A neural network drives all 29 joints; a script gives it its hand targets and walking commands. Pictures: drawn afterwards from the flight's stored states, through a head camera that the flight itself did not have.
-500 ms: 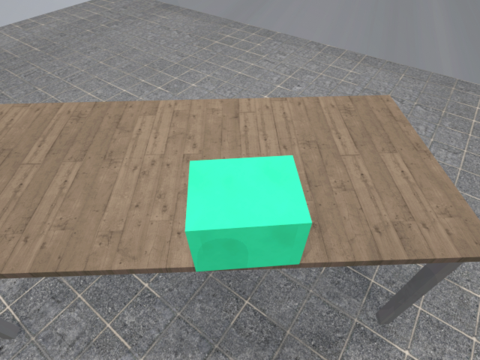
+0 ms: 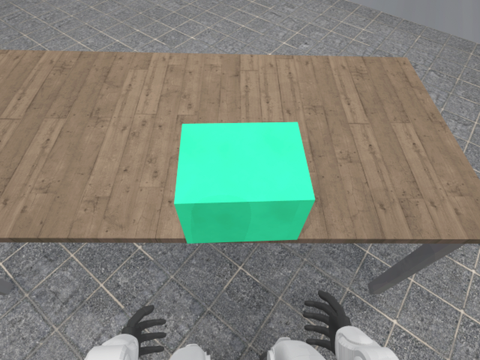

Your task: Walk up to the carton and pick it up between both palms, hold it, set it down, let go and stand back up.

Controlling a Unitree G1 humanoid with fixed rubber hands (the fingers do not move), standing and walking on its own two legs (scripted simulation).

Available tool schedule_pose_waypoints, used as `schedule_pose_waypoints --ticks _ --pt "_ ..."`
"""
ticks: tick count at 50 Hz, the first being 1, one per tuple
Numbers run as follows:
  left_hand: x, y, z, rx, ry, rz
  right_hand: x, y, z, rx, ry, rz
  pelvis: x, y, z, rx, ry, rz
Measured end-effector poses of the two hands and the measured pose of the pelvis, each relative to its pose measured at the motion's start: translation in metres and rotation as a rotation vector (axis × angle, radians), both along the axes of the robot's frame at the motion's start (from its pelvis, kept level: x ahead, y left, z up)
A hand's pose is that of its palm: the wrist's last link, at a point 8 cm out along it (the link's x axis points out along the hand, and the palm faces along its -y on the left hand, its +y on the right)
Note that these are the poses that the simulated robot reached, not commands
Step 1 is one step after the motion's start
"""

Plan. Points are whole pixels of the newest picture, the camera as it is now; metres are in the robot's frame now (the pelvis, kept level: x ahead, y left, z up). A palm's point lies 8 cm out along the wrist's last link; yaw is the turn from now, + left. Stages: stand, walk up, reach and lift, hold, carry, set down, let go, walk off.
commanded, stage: reach and lift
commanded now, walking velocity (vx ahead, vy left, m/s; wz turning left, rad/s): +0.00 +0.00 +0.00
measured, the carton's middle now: (241, 183) +0.45 +0.01 -0.04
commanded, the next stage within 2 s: none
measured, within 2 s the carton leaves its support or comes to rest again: neither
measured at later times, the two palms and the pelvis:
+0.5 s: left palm (106, 339) +0.17 +0.24 -0.08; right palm (363, 341) +0.16 -0.19 -0.09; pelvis +0.02 -0.01 +0.01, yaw +1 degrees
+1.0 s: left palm (101, 350) +0.16 +0.24 -0.07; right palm (364, 338) +0.16 -0.18 -0.07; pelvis +0.02 +0.00 +0.02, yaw +2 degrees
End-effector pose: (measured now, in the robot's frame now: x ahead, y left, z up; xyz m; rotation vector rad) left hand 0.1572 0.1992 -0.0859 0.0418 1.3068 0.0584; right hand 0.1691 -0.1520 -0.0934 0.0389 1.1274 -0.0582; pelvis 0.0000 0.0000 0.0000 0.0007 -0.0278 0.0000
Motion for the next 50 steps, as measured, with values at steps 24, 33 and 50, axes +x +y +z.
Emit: schedule_pose_waypoints --ticks 24,33,50 --pt "0.018 0.040 0.007 0.060 -0.297 0.027 -0.008 -0.034 0.007 -0.061 -0.223 -0.028 0.023 -0.009 0.009 0.002 0.092 0.024" --pt "0.003 0.030 0.000 0.054 -0.371 0.050 -0.013 -0.030 0.012 -0.071 -0.284 -0.003 0.018 -0.009 0.014 0.009 0.040 0.030" --pt "-0.001 0.040 0.013 0.081 -0.543 0.101 -0.007 -0.030 0.025 -0.079 -0.403 0.002 0.015 0.003 0.016 0.015 -0.014 0.032"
